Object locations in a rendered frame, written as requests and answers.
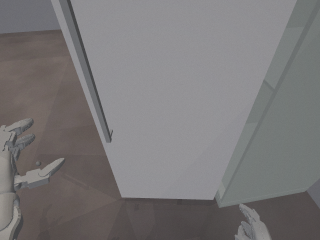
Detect left robot hand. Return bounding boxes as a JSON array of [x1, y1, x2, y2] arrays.
[[0, 118, 66, 194]]

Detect robot left forearm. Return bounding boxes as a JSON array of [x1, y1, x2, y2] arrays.
[[0, 192, 24, 240]]

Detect handle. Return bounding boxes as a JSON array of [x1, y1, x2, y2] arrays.
[[59, 0, 113, 143]]

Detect fridge door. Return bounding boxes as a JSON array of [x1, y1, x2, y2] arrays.
[[51, 0, 297, 200]]

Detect right robot hand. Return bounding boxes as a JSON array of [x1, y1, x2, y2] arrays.
[[234, 204, 272, 240]]

